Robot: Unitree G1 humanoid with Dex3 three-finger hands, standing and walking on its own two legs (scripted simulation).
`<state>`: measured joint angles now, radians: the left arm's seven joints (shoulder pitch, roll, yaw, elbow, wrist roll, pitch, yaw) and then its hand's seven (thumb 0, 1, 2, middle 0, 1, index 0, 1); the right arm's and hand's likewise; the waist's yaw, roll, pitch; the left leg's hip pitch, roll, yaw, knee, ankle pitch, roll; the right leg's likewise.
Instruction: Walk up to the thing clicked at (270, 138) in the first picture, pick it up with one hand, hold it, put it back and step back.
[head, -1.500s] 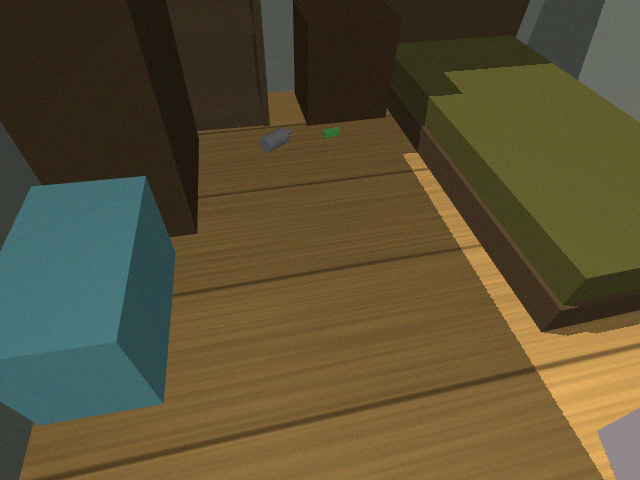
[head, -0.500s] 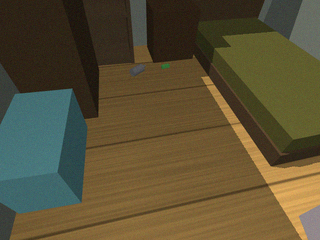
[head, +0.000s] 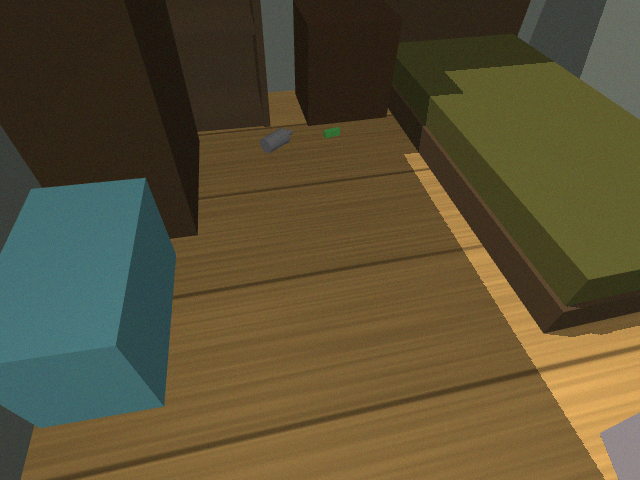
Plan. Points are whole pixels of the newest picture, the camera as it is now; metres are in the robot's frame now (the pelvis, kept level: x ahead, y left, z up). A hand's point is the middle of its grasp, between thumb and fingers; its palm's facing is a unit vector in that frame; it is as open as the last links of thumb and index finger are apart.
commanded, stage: stand
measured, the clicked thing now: (278, 138) +1.89 +0.23 -0.74
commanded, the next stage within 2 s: walk up in 0.92 s
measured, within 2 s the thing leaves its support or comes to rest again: neither
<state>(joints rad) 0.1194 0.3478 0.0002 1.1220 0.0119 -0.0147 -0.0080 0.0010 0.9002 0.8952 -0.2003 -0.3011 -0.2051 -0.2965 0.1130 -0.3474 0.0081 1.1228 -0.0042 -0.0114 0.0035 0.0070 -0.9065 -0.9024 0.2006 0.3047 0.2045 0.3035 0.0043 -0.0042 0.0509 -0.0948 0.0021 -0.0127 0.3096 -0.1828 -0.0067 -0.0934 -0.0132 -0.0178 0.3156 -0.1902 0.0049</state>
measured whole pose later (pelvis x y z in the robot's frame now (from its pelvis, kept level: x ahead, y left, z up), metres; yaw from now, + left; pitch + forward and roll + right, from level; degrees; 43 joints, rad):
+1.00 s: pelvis +0.00 +0.00 +0.00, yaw -2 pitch -2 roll +0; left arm 0.15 0.35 0.02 1.08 0.01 -0.01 -0.01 0.00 0.90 0.90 -0.20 -0.30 -0.21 -0.30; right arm 0.10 -0.37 -0.02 1.09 0.00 0.00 0.01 0.01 -0.91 -0.90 0.20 0.30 0.21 0.30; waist 0.01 0.01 0.07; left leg -0.14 0.03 0.02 0.40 -0.23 -0.01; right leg -0.14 0.01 0.02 0.37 -0.20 0.00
